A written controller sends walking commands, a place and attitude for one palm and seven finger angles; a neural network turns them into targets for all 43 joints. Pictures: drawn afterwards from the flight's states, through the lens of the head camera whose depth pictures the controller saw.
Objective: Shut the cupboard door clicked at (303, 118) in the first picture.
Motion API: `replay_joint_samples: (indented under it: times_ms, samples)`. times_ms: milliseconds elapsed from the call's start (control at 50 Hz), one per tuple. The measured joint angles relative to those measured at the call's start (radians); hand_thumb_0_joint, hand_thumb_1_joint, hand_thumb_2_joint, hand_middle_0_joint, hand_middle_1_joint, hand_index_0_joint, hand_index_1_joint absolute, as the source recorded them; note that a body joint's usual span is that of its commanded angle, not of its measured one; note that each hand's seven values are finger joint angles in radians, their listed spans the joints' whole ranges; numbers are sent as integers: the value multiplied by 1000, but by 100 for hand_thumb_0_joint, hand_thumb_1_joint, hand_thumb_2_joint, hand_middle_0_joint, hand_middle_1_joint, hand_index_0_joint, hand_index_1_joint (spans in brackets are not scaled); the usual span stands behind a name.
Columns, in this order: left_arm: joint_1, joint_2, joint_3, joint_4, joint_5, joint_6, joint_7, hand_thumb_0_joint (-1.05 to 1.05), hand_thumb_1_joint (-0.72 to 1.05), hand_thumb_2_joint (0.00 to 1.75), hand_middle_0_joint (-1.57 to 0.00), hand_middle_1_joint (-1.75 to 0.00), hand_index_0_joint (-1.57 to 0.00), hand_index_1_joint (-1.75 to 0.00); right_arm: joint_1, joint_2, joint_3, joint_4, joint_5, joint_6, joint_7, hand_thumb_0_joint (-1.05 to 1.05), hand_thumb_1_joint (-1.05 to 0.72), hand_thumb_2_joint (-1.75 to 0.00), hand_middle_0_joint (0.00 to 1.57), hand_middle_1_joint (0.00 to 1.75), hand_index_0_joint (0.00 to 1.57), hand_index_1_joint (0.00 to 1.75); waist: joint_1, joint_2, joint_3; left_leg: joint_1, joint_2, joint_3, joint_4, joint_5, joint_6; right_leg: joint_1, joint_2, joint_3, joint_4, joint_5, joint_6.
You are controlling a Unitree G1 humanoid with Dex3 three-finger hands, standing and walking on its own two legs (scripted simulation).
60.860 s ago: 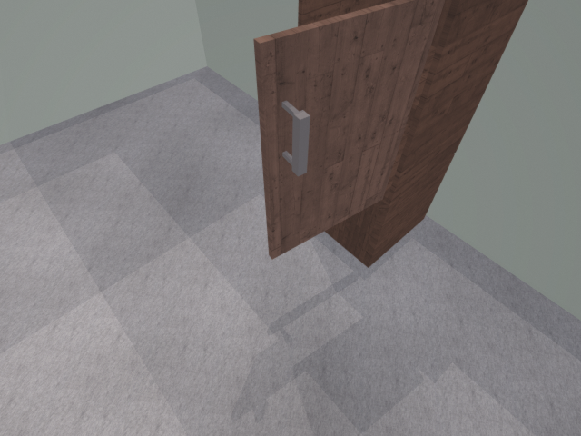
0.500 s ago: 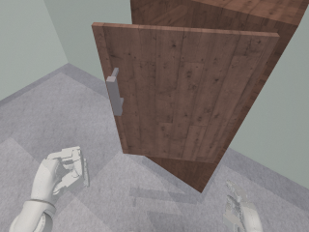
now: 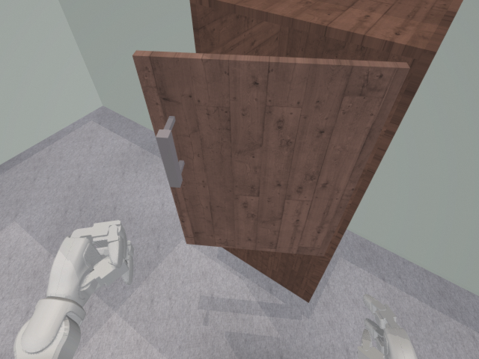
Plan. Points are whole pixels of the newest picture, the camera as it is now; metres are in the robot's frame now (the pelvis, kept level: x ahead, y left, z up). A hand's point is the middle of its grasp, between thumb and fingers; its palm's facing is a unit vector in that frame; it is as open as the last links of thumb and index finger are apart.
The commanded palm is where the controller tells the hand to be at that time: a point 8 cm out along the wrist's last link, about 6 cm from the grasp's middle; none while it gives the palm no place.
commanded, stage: raise the hand and make a fist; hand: left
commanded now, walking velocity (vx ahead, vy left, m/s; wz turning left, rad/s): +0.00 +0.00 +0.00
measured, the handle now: (173, 152) +0.45 +0.17 +0.09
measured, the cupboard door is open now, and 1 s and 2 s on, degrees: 29 29 27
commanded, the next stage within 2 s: bring the fist close to the handle in 0.10 s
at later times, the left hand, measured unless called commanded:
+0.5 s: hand (146, 246) +0.25 +0.16 +0.10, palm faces -0.03 -1.00 -0.05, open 3.1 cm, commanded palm +0.24 +0.22 +0.10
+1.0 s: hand (171, 203) +0.33 +0.15 +0.10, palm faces -0.02 -1.00 -0.03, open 3.1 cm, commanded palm +0.31 +0.19 +0.10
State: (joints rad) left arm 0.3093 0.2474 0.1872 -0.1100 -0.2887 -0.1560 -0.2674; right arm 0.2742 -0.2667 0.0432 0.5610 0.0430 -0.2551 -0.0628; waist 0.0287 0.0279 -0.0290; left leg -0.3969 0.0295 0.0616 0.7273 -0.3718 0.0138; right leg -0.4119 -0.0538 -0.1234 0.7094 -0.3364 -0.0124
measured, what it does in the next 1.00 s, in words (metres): stands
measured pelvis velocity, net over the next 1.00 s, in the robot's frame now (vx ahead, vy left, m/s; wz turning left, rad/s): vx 0.00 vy -0.01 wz -0.02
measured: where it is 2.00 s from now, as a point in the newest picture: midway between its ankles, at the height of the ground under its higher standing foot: outside the picture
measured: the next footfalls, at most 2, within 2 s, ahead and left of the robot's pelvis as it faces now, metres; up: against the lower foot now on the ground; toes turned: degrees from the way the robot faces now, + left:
none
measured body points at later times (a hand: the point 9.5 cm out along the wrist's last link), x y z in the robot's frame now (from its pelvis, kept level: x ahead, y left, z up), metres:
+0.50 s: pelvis -0.01 -0.01 +0.00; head +0.00 -0.03 +0.45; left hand +0.25 +0.22 +0.10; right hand +0.17 -0.23 -0.08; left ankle +0.00 +0.11 -0.72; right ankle +0.02 -0.11 -0.72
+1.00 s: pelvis +0.00 -0.01 +0.00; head +0.02 -0.03 +0.45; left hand +0.33 +0.20 +0.10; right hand +0.15 -0.25 -0.09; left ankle +0.00 +0.11 -0.72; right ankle +0.02 -0.11 -0.72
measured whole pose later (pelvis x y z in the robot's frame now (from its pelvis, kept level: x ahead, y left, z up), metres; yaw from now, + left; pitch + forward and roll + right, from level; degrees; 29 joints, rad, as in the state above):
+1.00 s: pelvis +0.00 -0.01 +0.00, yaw -1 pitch +3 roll +1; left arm -0.15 0.21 0.14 0.29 -0.21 -0.17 -0.16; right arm 0.25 -0.26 0.04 0.62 0.04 -0.18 -0.05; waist 0.01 0.03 -0.01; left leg -0.39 0.03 0.08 0.67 -0.34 0.00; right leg -0.43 -0.05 -0.10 0.69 -0.32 -0.02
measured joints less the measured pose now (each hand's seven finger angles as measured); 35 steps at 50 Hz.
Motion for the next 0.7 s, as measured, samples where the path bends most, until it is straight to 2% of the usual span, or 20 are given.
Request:
replay_joint_samples:
  times_ms: [300, 480, 700]
  samples:
    - [-17, -8, -14, 13, 0, -17, -3, 2, 90, 90, -130, -150, -130, -150, -15, 10, 8, 9, -2, -8, 0, 2, -90, -90, 20, 30, 20, 30, 6, 16, 2, 1, 0, -8, 0, 8, -6, 2, 0, -7, 5, 1, -6]
    - [-158, -21, -55, 104, 34, -3, 32, 1, 90, 90, -130, -150, -130, -150, -29, 11, 13, 28, 1, 2, -6, 2, -90, -90, 20, 30, 20, 30, 2, 14, 13, -4, -3, -8, -5, 19, -8, -7, -3, -6, 10, 6, -10]
    - [-334, -18, -43, 266, 53, 13, 69, 2, 90, 90, -130, -150, -130, -150, -16, 5, 6, 46, 2, 27, 2, 2, -90, -90, 20, 30, 20, 30, -16, 6, 15, 7, -1, 7, -37, 32, -11, -11, 2, 9, -7, 16, -13]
